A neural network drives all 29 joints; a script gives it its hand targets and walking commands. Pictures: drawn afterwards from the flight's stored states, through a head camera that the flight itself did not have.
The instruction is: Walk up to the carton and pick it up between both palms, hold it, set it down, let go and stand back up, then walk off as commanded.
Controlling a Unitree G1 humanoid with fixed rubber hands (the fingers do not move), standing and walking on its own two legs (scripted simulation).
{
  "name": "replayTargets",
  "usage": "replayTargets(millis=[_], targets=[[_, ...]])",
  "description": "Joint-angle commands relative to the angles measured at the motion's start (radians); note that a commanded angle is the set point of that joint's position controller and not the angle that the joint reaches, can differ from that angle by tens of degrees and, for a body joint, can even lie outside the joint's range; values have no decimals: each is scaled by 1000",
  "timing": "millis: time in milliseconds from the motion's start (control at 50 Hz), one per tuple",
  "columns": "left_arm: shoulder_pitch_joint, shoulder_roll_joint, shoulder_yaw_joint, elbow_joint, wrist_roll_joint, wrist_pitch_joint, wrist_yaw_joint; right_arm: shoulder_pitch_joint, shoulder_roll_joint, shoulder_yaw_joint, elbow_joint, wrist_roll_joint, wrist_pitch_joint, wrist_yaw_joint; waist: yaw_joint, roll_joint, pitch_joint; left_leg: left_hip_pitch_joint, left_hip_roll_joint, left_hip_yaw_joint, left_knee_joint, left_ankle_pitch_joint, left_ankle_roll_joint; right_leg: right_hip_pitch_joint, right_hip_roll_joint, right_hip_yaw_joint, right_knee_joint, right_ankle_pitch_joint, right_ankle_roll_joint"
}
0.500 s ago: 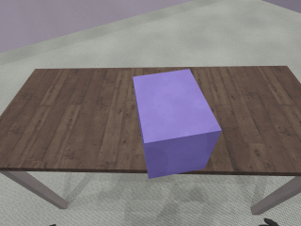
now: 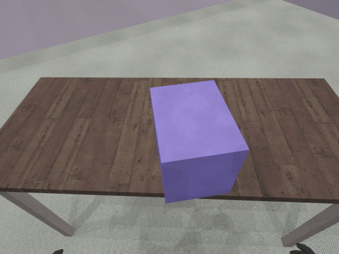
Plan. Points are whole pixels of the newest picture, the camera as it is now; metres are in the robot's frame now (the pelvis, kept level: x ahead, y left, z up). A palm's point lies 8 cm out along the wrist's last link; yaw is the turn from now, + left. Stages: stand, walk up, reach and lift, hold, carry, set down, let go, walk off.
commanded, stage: walk up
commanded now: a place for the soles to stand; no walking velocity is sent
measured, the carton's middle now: (190, 141) +0.41 -0.02 +0.03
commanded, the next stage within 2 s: reach and lift in 0.10 s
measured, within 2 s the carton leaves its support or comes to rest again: neither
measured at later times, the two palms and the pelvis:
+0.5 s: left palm (80, 247) +0.16 +0.24 -0.06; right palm out of the picture +0.11 -0.33 -0.05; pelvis -0.03 -0.02 +0.00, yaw -6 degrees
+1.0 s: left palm (86, 247) +0.15 +0.21 -0.02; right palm out of the picture +0.12 -0.30 -0.03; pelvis -0.03 -0.02 +0.01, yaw -7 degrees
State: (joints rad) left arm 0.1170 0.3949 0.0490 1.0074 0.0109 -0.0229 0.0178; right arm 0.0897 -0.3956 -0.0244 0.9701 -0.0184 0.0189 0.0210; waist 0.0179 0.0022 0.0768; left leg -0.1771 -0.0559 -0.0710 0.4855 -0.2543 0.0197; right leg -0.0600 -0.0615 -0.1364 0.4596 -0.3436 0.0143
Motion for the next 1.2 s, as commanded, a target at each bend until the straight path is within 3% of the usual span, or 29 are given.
replayTargets(millis=[0, 80, 100, 120, 140, 180, 220, 260, 340, 380, 400, 420, 440, 460, 480, 520, 540, 580, 600, 640, 720, 820, 880, 900, 920, 1060, 1080, 1140, 1180], targets=[[-3, 201, 44, -38, 1, -12, 5, -67, -157, -22, -60, 6, -17, -8, 15, 0, -47, -75, 116, -81, -55, 353, 69, 61, -86, 78, -79, 271, -48], [-39, 225, 50, -65, 8, -10, 2, -55, -221, -37, -53, -7, -13, -2, 6, -16, -53, -71, 102, -84, -54, 264, 57, 45, -101, 97, -107, 174, -55], [-366, 91, 38, -416, 20, 193, 11, -259, -38, -115, 106, -99, -206, 13, -76, 11, -19, -41, 107, 119, 1, 150, -109, -234, 41, 70, 19, 148, -21], [-310, 99, 48, -502, 5, 258, 26, -215, -107, -131, 72, -99, -223, 32, -80, 21, -28, 48, 117, 97, 38, 253, -127, -253, 59, 47, 39, 131, -30], [-232, 68, 56, -496, 5, 304, 28, -237, -141, -156, 51, -94, -231, 50, -25, 3, -40, 13, 122, 98, 53, 242, -117, -245, 65, 34, 56, 95, -55], [-132, 92, 77, -542, 41, 365, 26, -199, -195, -159, 55, -78, -235, 54, -25, -3, -157, 72, 107, 100, 88, 337, -105, -185, 72, 30, 61, 193, -52], [-30, 68, 98, -590, 70, 391, 26, -137, -189, -121, 37, -51, -249, 66, 28, 49, -243, 176, 104, 88, 105, 481, -125, -191, 77, 30, 41, 234, -59], [25, 68, 114, -638, 89, 404, 28, -115, -217, -124, 12, -18, -259, 70, 20, 36, -315, 264, 97, 74, 94, 606, -122, -136, 97, 21, 20, 326, -52], [20, 59, 143, -650, 80, 421, 42, -175, -191, -77, -150, 28, -233, 87, 84, 37, -175, 164, 59, 103, -30, 370, -76, -54, 83, 52, -75, 277, -58], [-20, 54, 118, -655, 66, 431, 46, -158, -189, -78, -165, 17, -199, 91, 44, -1, -97, 130, 56, 107, -84, 257, -62, -46, 83, 48, -104, 228, -49], [-10, 43, 119, -665, 56, 436, 50, -151, -182, -59, -205, 19, -191, 98, 72, -28, -80, 114, 52, 116, -91, 256, -60, -57, 89, 52, -110, 231, -48], [-30, 47, 111, -702, 42, 439, 44, -124, -164, -75, -208, 20, -164, 96, 48, -36, -72, 122, 58, 132, -107, 192, -49, -63, 70, 66, -129, 214, -45], [-35, 52, 128, -685, 57, 434, 50, -91, -132, -42, -229, 23, -149, 96, 66, -30, -57, 89, 39, 146, -114, 179, -42, -65, 64, 78, -125, 226, -38], [-66, 75, 135, -730, 58, 434, 47, -75, -134, -65, -249, 20, -135, 96, 32, -56, -52, 93, 49, 145, -128, 120, -26, -79, 55, 83, -143, 207, -24], [-52, 61, 140, -704, 72, 429, 48, -45, -96, -5, -244, 40, -113, 103, 58, -35, -16, 57, 42, 154, -134, 112, -34, -94, 48, 105, -138, 195, -22], [-92, 84, 143, -753, 45, 433, 39, -51, -78, -54, -304, 40, -92, 89, 27, -55, -33, 69, 34, 167, -148, 51, -13, -83, 31, 126, -169, 150, -6], [-78, 84, 133, -771, 22, 422, 35, -38, -52, -38, -375, 36, -87, 84, 60, -51, -28, 42, 29, 171, -146, 53, -16, -86, 24, 143, -175, 130, -10], [-54, 83, 134, -796, 24, 409, 36, 8, -50, -50, -374, 50, -82, 81, 42, 5, -43, 71, 28, 174, -165, 76, -23, -81, 23, 139, -178, 179, -2], [-54, 55, 101, -788, 5, 407, 39, -4, -44, -58, -411, 51, -79, 86, 34, -21, -33, 85, 31, 165, -170, 44, -25, -116, 36, 126, -179, 118, -6], [-11, 43, 99, -771, 13, 410, 29, 33, -51, -55, -384, 51, -66, 85, 24, 26, -45, 99, 26, 151, -164, 95, -30, -96, 37, 125, -181, 161, -12], [-17, 75, 110, -856, -30, 379, 33, 45, -19, -66, -560, 57, -59, 53, 32, -58, -36, 76, 34, 172, -187, 69, -5, -55, 17, 143, -209, 122, 21], [49, -12, 52, -931, -41, 353, 64, 70, -57, -94, -586, 65, -54, 82, 22, -41, -40, 141, 50, 134, -199, 146, -32, -107, 54, 121, -209, 129, -28], [121, -48, 50, -908, -46, 343, 64, 111, -78, -104, -628, 80, -50, 91, 27, -95, -58, 191, 42, 139, -197, 231, -29, -106, 81, 115, -212, 207, -27], [95, -57, 60, -956, -34, 324, 73, 95, -91, -94, -621, 96, -60, 99, 25, -35, -84, 170, 36, 132, -189, 243, -36, -89, 72, 132, -209, 227, -35], [109, -58, 72, -990, -40, 307, 78, 90, -92, -87, -677, 101, -71, 100, 55, -49, -102, 152, 35, 137, -179, 296, -37, -77, 65, 139, -200, 273, -37], [198, -150, 39, -1070, -9, 263, 121, 128, -101, -40, -690, 199, -94, 155, 49, -20, -76, 229, 44, 111, -183, 373, -59, -105, 79, 154, -221, 309, -57], [218, -170, 36, -1043, -5, 266, 118, 162, -110, -59, -653, 202, -90, 159, 17, -43, -62, 247, 50, 104, -185, 357, -56, -124, 88, 144, -231, 295, -59], [207, -183, 25, -1134, 17, 247, 136, 127, -128, -47, -692, 231, -96, 167, 45, 22, -90, 264, 58, 97, -202, 360, -72, -115, 88, 149, -241, 261, -79], [238, -211, 13, -1156, -3, 233, 140, 154, -112, -49, -717, 248, -112, 158, 23, -12, -87, 268, 55, 106, -176, 417, -67, -96, 84, 155, -228, 372, -68]])
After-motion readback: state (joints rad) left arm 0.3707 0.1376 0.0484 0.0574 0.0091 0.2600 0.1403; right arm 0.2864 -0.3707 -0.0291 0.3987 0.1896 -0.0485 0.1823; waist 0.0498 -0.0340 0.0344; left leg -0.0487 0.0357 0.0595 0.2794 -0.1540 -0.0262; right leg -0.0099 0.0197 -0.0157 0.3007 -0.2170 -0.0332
